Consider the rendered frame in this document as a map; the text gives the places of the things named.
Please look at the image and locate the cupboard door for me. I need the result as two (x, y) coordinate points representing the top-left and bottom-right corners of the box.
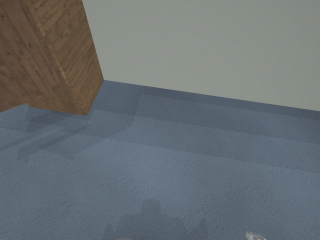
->
(0, 0), (68, 113)

